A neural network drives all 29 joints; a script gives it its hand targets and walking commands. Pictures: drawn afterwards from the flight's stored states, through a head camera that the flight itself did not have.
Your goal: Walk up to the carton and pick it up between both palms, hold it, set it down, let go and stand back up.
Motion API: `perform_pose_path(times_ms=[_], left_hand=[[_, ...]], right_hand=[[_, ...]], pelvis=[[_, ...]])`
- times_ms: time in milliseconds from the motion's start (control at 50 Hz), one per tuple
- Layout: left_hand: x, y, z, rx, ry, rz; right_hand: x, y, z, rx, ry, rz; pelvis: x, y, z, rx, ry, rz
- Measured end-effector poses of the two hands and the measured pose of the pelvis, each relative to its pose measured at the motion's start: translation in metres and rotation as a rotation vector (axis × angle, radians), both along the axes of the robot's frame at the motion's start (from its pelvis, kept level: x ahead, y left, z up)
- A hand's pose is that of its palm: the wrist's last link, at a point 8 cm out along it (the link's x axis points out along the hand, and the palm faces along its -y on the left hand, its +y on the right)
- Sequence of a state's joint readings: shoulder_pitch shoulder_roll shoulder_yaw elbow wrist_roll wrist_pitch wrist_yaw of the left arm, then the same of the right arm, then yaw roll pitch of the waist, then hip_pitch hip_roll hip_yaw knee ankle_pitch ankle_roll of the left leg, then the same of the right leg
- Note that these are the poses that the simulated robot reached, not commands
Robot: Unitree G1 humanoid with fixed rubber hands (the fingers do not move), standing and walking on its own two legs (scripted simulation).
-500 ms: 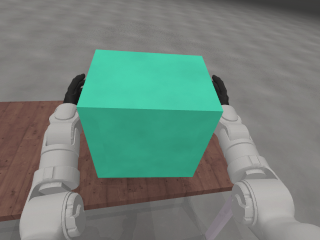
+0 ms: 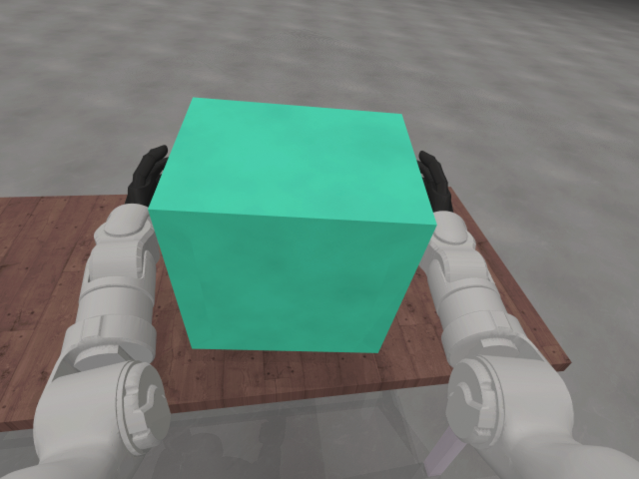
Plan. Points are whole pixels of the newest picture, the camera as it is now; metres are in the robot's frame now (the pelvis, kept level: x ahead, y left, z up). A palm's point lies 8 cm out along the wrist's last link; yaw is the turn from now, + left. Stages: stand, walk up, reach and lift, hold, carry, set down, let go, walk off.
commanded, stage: set down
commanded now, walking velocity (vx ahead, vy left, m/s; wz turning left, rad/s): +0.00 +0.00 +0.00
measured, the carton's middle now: (293, 235) +0.42 +0.04 +0.12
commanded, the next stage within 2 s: none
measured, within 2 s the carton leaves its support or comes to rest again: rests again in 1.68 s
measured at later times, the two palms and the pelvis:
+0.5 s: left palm (171, 229) +0.42 +0.20 +0.13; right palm (439, 237) +0.42 -0.16 +0.13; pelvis +0.00 +0.00 +0.00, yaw -1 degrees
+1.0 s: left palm (175, 242) +0.43 +0.21 +0.09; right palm (427, 250) +0.43 -0.16 +0.10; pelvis +0.02 +0.00 +0.00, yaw -3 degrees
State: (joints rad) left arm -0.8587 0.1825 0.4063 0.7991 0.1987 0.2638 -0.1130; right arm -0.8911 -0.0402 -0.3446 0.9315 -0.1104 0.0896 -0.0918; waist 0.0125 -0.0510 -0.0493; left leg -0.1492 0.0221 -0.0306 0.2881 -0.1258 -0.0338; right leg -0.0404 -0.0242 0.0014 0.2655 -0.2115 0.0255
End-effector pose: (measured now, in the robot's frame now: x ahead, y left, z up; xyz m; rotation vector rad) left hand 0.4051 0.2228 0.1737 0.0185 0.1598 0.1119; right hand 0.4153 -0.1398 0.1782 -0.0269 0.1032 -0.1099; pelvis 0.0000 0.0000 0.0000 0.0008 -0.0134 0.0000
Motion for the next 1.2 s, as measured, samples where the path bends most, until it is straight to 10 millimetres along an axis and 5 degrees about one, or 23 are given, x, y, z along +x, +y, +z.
perform_pose_path(times_ms=[340, 660, 900, 1200], left_hand=[[0.005, -0.017, -0.046, 0.015, 0.079, -0.016], [0.022, -0.01, -0.041, 0.003, 0.063, -0.01], [0.026, -0.008, -0.079, 0.019, 0.123, -0.016], [0.021, -0.023, -0.076, 0.016, 0.112, -0.022]], right_hand=[[-0.003, -0.018, -0.046, -0.003, 0.062, -0.013], [0.016, -0.011, -0.046, -0.015, 0.046, -0.011], [0.017, -0.009, -0.084, -0.015, 0.098, -0.013], [0.01, -0.023, -0.078, -0.026, 0.078, -0.02]], pelvis=[[0.0, 0.003, 0.0, -0.007, 0.04, -0.016], [0.01, 0.001, 0.0, 0.008, 0.075, -0.018], [0.016, 0.007, -0.001, -0.001, 0.135, -0.049], [0.008, -0.001, 0.0, 0.003, 0.136, -0.039]])
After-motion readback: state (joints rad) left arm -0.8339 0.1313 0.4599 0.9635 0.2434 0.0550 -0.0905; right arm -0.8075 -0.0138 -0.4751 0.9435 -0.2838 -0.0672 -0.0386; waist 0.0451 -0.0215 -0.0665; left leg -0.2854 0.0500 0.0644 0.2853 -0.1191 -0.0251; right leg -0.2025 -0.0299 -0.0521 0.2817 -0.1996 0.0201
